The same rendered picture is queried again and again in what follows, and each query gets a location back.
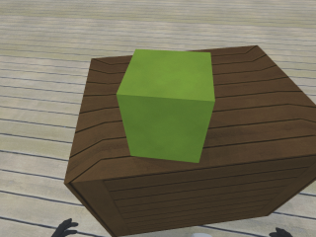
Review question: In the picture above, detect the right robot hand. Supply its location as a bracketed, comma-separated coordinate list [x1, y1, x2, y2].
[269, 227, 292, 237]

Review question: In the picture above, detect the left robot hand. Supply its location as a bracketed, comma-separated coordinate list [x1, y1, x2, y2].
[51, 218, 79, 237]

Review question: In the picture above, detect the pedestal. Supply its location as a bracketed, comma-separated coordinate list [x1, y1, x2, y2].
[63, 45, 316, 237]

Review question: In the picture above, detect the carton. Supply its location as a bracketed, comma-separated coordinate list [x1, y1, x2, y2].
[116, 48, 215, 163]

